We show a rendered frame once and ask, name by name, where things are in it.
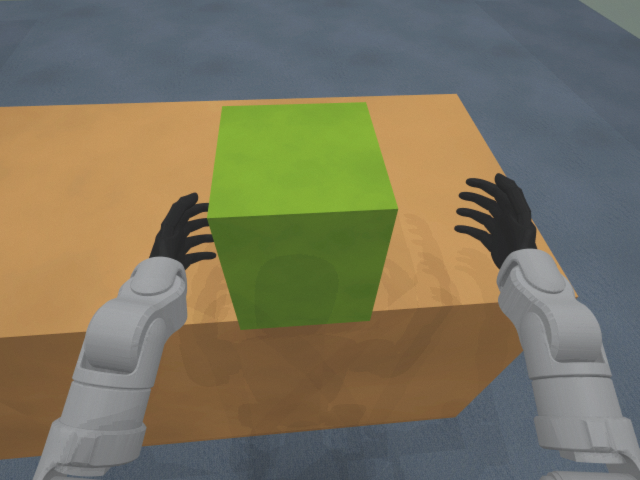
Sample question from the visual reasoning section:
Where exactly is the left robot hand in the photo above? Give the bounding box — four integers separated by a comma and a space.
149, 193, 216, 270

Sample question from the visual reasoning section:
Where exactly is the robot left forearm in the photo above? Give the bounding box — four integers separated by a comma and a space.
33, 257, 187, 480

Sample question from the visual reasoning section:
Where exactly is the right robot hand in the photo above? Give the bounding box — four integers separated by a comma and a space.
454, 173, 537, 270

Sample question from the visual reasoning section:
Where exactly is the robot right forearm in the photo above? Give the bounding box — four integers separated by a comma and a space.
496, 249, 640, 480

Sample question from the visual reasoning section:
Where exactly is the carton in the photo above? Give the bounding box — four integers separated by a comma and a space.
207, 102, 398, 330

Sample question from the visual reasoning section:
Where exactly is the pedestal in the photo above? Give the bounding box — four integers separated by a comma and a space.
0, 94, 578, 460

